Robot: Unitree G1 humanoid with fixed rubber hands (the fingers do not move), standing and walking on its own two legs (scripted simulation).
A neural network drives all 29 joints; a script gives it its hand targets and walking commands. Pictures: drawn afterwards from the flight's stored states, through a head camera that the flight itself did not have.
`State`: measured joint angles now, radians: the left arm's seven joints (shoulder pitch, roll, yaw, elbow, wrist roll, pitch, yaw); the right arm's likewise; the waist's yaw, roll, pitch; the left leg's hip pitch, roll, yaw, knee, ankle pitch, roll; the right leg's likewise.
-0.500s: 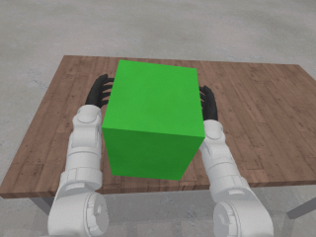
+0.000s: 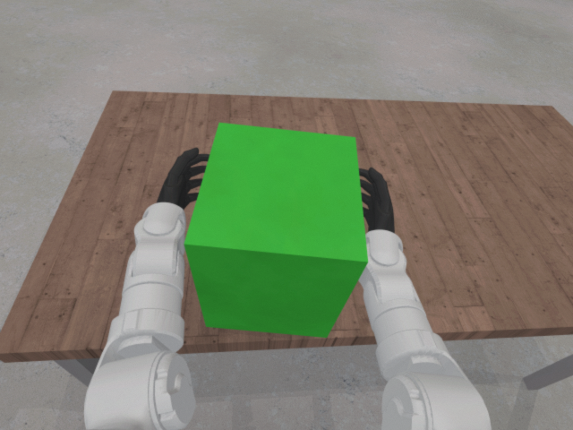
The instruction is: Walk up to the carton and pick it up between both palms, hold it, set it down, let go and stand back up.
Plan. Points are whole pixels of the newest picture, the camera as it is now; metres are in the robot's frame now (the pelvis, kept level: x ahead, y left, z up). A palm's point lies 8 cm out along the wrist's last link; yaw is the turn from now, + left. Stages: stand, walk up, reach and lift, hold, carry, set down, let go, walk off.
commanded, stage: set down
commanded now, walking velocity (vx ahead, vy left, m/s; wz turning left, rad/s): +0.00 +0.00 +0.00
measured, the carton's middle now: (276, 237) +0.38 +0.00 +0.04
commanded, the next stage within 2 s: none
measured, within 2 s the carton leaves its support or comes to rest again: rests again in 0.44 s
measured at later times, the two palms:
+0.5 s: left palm (177, 215) +0.40 +0.15 +0.08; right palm (374, 236) +0.36 -0.14 +0.07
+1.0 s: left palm (179, 217) +0.40 +0.15 +0.07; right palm (376, 240) +0.36 -0.15 +0.07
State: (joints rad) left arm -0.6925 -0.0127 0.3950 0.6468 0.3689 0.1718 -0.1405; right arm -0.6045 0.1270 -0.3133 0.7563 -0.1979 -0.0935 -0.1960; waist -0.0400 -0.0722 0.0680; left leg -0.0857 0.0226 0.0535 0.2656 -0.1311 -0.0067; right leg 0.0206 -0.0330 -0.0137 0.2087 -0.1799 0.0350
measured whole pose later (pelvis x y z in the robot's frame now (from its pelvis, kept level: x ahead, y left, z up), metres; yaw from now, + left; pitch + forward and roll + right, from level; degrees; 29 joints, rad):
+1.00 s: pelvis +0.00 +0.00 +0.00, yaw -1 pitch +0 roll +0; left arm -0.73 -0.02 0.48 0.83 0.43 0.00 -0.15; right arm -0.60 0.16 -0.46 0.86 -0.32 -0.24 -0.18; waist -0.02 -0.07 0.06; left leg -0.14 0.03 0.06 0.27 -0.12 -0.01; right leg -0.04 -0.02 -0.01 0.21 -0.17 0.03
